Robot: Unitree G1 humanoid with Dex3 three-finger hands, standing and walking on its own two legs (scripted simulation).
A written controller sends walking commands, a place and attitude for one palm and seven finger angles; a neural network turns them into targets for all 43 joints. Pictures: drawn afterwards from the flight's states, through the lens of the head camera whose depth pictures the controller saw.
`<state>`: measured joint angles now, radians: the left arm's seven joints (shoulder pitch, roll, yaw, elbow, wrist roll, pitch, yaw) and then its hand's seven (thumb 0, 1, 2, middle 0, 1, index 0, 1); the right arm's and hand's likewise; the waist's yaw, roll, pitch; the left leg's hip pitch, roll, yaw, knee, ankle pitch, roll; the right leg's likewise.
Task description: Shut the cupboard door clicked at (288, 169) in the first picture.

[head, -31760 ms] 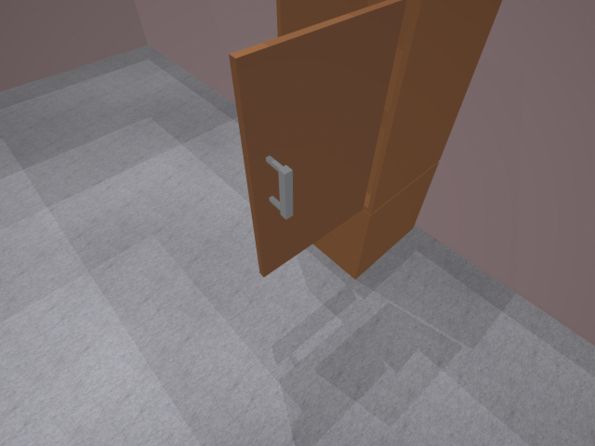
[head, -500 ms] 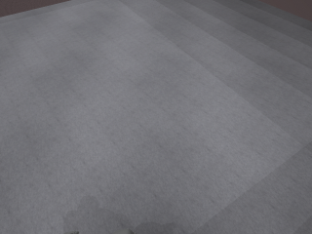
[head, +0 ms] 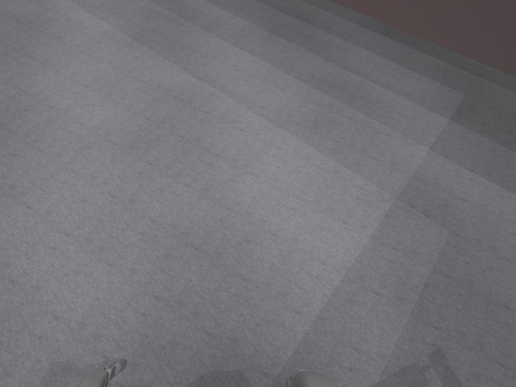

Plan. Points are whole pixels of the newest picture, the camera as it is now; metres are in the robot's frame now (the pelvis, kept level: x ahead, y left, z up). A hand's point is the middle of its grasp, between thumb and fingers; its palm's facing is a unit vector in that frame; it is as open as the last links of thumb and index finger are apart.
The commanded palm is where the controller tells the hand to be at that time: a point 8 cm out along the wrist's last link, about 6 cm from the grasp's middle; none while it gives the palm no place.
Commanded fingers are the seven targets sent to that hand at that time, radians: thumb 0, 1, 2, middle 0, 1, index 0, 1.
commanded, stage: turn to face it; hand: left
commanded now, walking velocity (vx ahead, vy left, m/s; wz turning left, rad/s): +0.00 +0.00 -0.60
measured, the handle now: out of the picture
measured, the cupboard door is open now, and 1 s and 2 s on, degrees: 55 55 55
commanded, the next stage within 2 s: take the last steps up to it in 2.00 s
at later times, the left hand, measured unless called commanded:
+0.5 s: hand (168, 377) +0.15 +0.16 -0.18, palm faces -0.28 -0.93 -0.22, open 7.4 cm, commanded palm none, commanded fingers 0.00 0.90 0.90 -0.20 -0.30 -0.20 -0.30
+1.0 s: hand (225, 325) +0.24 +0.07 -0.16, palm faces -0.57 -0.77 -0.29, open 7.4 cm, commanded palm none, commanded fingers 0.00 0.90 0.90 -0.20 -0.30 -0.20 -0.30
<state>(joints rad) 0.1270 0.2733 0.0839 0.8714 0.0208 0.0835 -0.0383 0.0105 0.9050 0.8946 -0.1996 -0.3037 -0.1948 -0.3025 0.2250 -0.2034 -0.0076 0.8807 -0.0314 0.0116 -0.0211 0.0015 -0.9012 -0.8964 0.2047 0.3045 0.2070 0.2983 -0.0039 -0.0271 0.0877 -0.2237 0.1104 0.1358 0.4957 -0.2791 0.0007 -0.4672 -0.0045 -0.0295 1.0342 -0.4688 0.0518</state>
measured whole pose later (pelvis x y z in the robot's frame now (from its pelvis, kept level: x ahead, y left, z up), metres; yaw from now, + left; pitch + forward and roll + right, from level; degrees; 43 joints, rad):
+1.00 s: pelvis +0.02 -0.04 -0.01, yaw -36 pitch +1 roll +0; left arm 0.13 0.23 0.05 0.86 0.02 0.03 -0.01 0.01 0.90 0.89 -0.20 -0.30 -0.20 -0.30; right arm 0.19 -0.29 -0.06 0.92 -0.02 0.07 -0.02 0.00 -0.90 -0.90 0.20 0.30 0.21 0.30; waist -0.02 0.06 0.11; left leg -0.44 0.12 0.06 1.07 -0.51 -0.08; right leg -0.28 0.01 -0.03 0.59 -0.32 -0.02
